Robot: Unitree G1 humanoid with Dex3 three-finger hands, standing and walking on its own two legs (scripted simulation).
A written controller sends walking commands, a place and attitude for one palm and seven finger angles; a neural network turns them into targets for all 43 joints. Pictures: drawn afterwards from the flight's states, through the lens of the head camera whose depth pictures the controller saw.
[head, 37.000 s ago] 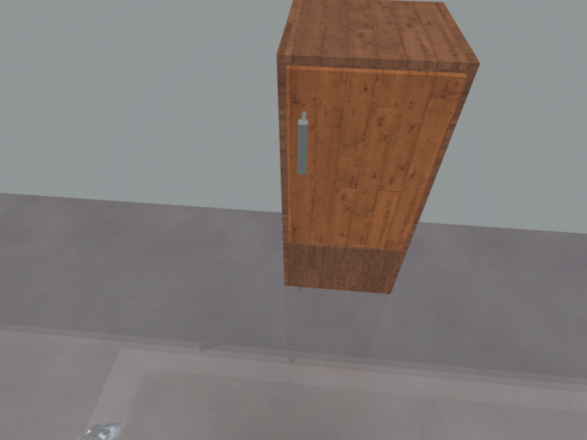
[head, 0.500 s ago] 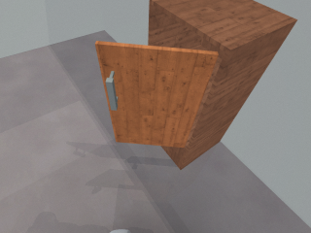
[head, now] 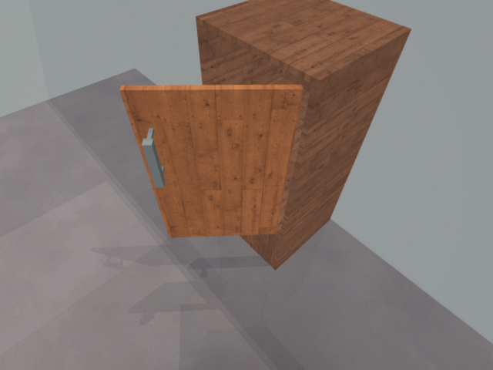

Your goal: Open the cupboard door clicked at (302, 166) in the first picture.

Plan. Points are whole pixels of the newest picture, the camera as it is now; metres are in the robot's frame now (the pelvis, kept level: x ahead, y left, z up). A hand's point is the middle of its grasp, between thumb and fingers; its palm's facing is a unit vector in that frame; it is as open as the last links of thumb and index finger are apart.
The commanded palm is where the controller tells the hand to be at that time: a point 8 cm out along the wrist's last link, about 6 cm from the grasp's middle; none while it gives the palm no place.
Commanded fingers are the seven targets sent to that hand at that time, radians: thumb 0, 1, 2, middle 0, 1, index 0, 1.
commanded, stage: come to a stop and stand still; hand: left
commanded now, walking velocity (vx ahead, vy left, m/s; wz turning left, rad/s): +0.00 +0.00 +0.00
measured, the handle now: (155, 158) +0.59 +0.21 -0.04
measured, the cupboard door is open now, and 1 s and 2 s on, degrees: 50 50 50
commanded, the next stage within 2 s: look again from close up in 1.08 s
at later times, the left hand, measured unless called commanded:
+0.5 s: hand out of the picture -0.04 +0.07 -0.18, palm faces +0.09 -0.99 -0.10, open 7.3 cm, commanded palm none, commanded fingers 0.00 0.90 0.90 -0.20 -0.30 -0.20 -0.30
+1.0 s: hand out of the picture +0.02 +0.09 -0.18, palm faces +0.08 -0.98 -0.18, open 7.3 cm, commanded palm none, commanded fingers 0.00 0.90 0.90 -0.20 -0.30 -0.20 -0.30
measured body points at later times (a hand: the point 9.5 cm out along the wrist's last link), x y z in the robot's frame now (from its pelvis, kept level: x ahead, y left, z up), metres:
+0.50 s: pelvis +0.01 -0.05 +0.00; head +0.03 -0.05 +0.45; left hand -0.04 +0.12 -0.17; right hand +0.01 -0.27 -0.17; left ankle +0.05 +0.09 -0.74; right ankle -0.03 -0.13 -0.74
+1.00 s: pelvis +0.04 -0.06 +0.00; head +0.05 -0.07 +0.45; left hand +0.02 +0.15 -0.16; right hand +0.04 -0.28 -0.17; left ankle +0.05 +0.09 -0.74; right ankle -0.03 -0.13 -0.74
